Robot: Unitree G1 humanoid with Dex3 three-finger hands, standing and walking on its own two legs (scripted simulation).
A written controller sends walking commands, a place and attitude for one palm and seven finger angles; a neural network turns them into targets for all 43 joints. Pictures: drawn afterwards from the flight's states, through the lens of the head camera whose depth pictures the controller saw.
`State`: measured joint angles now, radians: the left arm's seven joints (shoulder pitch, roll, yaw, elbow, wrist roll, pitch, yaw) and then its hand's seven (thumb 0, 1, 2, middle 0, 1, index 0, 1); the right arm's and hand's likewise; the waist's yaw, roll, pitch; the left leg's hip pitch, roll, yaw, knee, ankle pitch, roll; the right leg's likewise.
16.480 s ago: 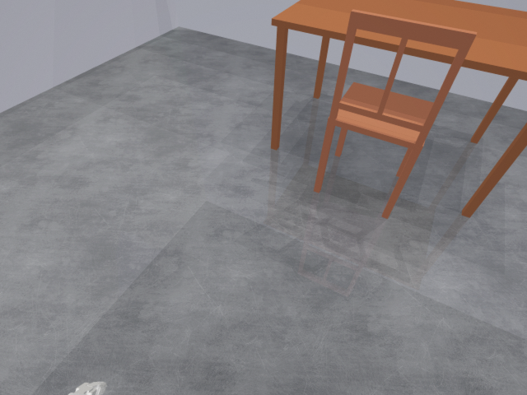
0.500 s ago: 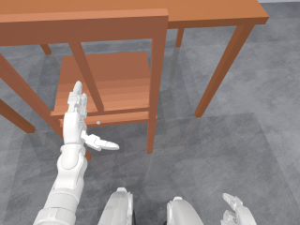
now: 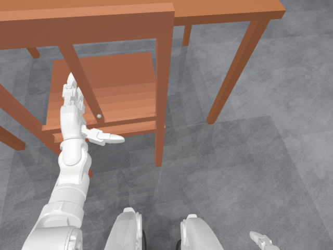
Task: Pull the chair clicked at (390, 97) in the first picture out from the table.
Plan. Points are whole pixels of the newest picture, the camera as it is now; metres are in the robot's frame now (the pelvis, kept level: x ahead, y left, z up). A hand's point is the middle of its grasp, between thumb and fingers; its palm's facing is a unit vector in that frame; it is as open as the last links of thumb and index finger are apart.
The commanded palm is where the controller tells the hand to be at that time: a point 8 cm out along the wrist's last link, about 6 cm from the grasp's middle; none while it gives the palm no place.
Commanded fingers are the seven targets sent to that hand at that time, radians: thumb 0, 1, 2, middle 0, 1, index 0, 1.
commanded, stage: push the fingers through the gap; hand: left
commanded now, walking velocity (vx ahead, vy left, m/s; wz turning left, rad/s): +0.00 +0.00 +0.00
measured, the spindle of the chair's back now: (87, 91) +0.48 +0.19 +0.04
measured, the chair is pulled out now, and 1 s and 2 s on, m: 0.00 0.00 0.01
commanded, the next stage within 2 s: hook a spindle and tug to test in 0.78 s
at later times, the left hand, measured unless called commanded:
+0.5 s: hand (98, 100) +0.47 +0.16 +0.03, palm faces +0.17 -0.98 -0.04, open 17.0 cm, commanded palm +0.43 +0.21 +0.02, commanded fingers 0.00 -0.50 0.30 -0.06 -0.08 -0.06 -0.08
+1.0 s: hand (97, 105) +0.46 +0.17 +0.02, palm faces +0.17 -0.99 -0.01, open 16.8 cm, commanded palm +0.43 +0.21 +0.02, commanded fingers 0.00 -0.50 0.30 -0.18 -0.46 -0.18 -0.46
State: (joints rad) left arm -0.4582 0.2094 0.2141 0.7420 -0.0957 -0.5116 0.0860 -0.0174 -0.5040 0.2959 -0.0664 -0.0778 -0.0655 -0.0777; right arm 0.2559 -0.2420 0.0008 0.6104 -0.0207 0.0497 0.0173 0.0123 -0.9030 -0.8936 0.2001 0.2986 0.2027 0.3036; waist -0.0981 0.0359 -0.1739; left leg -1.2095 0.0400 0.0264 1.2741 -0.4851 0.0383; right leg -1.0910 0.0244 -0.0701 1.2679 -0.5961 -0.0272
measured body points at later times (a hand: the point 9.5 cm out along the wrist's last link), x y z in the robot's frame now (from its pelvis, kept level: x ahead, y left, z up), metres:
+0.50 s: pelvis +0.00 +0.00 +0.00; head +0.13 +0.02 +0.42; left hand +0.45 +0.22 +0.03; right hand +0.06 -0.26 -0.13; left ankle +0.06 +0.10 -0.62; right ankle +0.00 -0.11 -0.62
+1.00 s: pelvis +0.00 +0.01 +0.00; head +0.13 +0.02 +0.43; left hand +0.44 +0.22 +0.03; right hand +0.07 -0.26 -0.12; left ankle +0.06 +0.10 -0.62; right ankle +0.00 -0.11 -0.62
